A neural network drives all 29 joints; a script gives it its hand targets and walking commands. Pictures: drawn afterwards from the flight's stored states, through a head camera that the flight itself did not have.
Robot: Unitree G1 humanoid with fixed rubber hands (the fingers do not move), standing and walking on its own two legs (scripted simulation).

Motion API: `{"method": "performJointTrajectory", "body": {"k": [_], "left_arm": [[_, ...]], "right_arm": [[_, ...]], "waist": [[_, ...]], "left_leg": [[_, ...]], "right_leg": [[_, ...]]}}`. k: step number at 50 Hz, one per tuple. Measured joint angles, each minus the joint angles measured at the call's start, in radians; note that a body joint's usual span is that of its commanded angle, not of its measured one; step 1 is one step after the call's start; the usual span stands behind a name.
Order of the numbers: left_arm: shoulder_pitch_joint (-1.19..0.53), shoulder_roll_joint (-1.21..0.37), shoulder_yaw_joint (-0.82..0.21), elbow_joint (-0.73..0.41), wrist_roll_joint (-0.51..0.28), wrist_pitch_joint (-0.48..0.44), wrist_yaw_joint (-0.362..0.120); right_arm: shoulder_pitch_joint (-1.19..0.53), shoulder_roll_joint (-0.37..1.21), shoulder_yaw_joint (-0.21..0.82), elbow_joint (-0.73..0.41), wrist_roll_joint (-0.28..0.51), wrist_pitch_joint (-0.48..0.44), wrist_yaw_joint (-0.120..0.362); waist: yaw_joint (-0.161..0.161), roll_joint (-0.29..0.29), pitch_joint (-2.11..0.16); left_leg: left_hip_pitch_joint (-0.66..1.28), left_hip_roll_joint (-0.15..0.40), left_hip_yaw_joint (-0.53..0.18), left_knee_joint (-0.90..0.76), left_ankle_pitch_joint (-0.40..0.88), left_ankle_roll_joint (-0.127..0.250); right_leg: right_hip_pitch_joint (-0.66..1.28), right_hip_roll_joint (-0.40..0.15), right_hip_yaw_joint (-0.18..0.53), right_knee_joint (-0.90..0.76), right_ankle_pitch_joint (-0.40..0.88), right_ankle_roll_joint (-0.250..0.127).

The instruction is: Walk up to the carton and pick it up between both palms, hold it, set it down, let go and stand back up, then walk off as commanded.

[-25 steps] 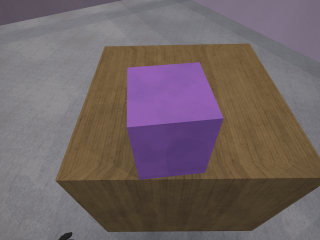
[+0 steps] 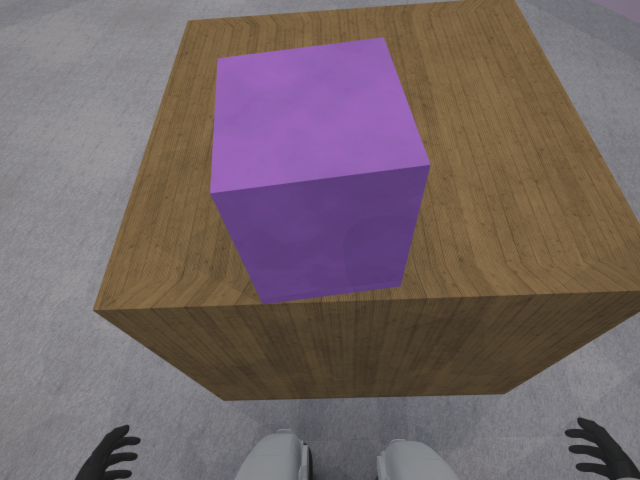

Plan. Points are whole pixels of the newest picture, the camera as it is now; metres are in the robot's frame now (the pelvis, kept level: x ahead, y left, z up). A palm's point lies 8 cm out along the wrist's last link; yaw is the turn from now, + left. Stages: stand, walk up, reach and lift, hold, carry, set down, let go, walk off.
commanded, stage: walk off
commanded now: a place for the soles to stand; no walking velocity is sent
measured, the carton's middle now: (317, 183) +0.45 +0.03 +0.08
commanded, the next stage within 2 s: stand in 1.52 s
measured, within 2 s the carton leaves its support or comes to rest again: neither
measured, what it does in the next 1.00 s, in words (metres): walks backwards: left foot, then right foot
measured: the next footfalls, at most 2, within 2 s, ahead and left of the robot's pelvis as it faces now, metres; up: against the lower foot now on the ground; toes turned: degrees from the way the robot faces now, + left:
left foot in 0.44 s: -0.09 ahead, +0.15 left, +0.00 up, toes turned -2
right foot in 0.76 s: -0.20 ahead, -0.10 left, +0.00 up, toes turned +2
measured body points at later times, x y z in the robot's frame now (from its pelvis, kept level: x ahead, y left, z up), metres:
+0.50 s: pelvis -0.13 +0.02 -0.02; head -0.08 +0.03 +0.43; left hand -0.03 +0.35 -0.12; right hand +0.01 -0.31 -0.11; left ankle -0.13 +0.15 -0.72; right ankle -0.01 -0.10 -0.71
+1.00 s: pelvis -0.24 +0.02 +0.00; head -0.23 +0.00 +0.45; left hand -0.13 +0.34 -0.08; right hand -0.19 -0.31 -0.12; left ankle -0.22 +0.15 -0.71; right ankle -0.24 -0.10 -0.72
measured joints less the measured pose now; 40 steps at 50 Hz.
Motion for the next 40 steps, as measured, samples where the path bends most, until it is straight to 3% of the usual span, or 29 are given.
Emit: {"method": "performJointTrajectory", "body": {"k": [2, 5, 8, 11, 15, 20, 22, 23, 24, 27, 29, 31, 34, 38, 40], "left_arm": [[0.031, -0.002, 0.003, -0.023, 0.01, -0.01, -0.001], [0.058, -0.016, -0.009, -0.043, 0.027, -0.009, 0.007], [0.071, -0.026, -0.015, -0.065, 0.032, -0.004, 0.024], [0.066, -0.026, -0.014, -0.091, 0.035, -0.009, 0.037], [0.047, -0.02, -0.02, -0.115, 0.033, -0.022, 0.044], [0.014, -0.001, -0.032, -0.125, 0.033, -0.009, 0.034], [-0.004, 0.01, -0.033, -0.12, 0.028, 0.004, 0.028], [-0.012, 0.02, -0.029, -0.111, 0.024, 0.011, 0.026], [-0.013, 0.021, -0.024, -0.096, 0.017, 0.019, 0.024], [-0.003, 0.019, -0.021, -0.058, 0.001, 0.028, 0.027], [0.012, 0.033, -0.017, -0.058, -0.01, 0.025, 0.031], [0.024, 0.045, -0.013, -0.065, -0.012, 0.02, 0.029], [0.038, 0.057, -0.013, -0.074, -0.007, 0.008, 0.016], [0.055, 0.063, -0.009, -0.068, 0.003, -0.011, -0.001], [0.045, 0.04, -0.007, -0.044, 0.01, -0.027, -0.002]], "right_arm": [[-0.008, -0.021, -0.008, -0.035, 0.001, 0.011, -0.005], [-0.006, -0.024, -0.023, -0.063, 0.01, 0.027, -0.016], [0.018, -0.015, -0.024, -0.074, 0.016, 0.031, -0.019], [0.048, -0.005, -0.024, -0.08, 0.009, 0.031, -0.014], [0.061, -0.005, -0.023, -0.076, 0.01, 0.03, -0.006], [0.059, -0.018, -0.026, -0.061, 0.026, 0.02, -0.003], [0.06, -0.019, -0.029, -0.052, 0.027, 0.01, -0.001], [0.055, -0.007, -0.028, -0.044, 0.025, 0.006, 0.001], [0.059, 0.0, -0.022, -0.042, 0.019, 0.003, 0.004], [0.086, 0.002, -0.007, -0.05, 0.002, 0.001, 0.004], [0.086, 0.012, 0.003, -0.056, 0.001, -0.001, -0.003], [0.081, 0.019, 0.007, -0.073, 0.0, -0.01, -0.008], [0.071, 0.022, 0.003, -0.101, -0.008, -0.024, -0.006], [0.062, 0.011, 0.002, -0.11, -0.012, -0.031, 0.006], [0.062, -0.005, -0.003, -0.095, -0.008, -0.03, 0.007]], "waist": [[0.01, 0.02, 0.022], [0.022, 0.04, 0.062], [0.038, 0.047, 0.064], [0.047, 0.043, 0.052], [0.046, 0.032, 0.043], [0.042, 0.012, 0.038], [0.042, -0.011, 0.044], [0.053, -0.049, 0.06], [0.06, -0.067, 0.06], [0.024, -0.049, 0.029], [0.013, -0.054, 0.016], [0.009, -0.054, 0.012], [0.012, -0.05, 0.012], [0.023, -0.042, 0.003], [0.001, 0.017, 0.032]], "left_leg": [[-0.056, -0.001, -0.02, 0.113, -0.084, 0.006], [-0.106, -0.11, -0.147, 0.375, -0.3, 0.02], [-0.119, -0.188, -0.195, 0.576, -0.305, 0.005], [-0.097, -0.202, -0.19, 0.668, -0.294, -0.017], [-0.022, -0.164, -0.176, 0.574, -0.318, -0.023], [0.079, -0.086, -0.134, 0.277, -0.358, -0.004], [0.119, -0.074, -0.103, 0.152, -0.272, 0.01], [0.13, -0.093, -0.074, 0.138, -0.226, 0.007], [0.132, -0.097, -0.054, 0.137, -0.209, 0.004], [0.103, -0.066, -0.07, 0.154, -0.199, 0.009], [0.088, -0.047, -0.068, 0.142, -0.177, 0.007], [0.066, -0.03, -0.063, 0.137, -0.154, 0.004], [0.038, -0.008, -0.047, 0.133, -0.126, -0.002], [-0.002, 0.012, -0.01, 0.134, -0.094, -0.013], [-0.007, 0.041, -0.044, 0.151, -0.085, -0.011]], "right_leg": [[0.02, 0.007, -0.004, -0.051, 0.022, -0.004], [0.012, 0.006, -0.016, -0.004, -0.002, -0.009], [0.014, -0.007, -0.023, -0.028, 0.026, -0.008], [-0.003, -0.023, -0.034, -0.042, 0.05, -0.008], [-0.038, -0.044, -0.045, -0.045, 0.08, -0.001], [-0.103, -0.07, -0.056, -0.024, 0.119, 0.021], [-0.129, -0.085, -0.047, -0.004, 0.133, 0.037], [-0.132, -0.099, -0.016, 0.006, 0.141, 0.044], [-0.138, -0.086, 0.018, 0.019, 0.105, 0.044], [-0.157, 0.03, 0.104, 0.224, -0.115, 0.036], [-0.159, 0.085, 0.131, 0.37, -0.13, 0.033], [-0.138, 0.106, 0.121, 0.439, -0.123, 0.039], [-0.054, 0.082, 0.084, 0.363, -0.14, 0.046], [0.114, 0.014, 0.042, -0.002, -0.167, 0.037], [0.148, 0.043, 0.005, -0.079, -0.049, 0.024]]}}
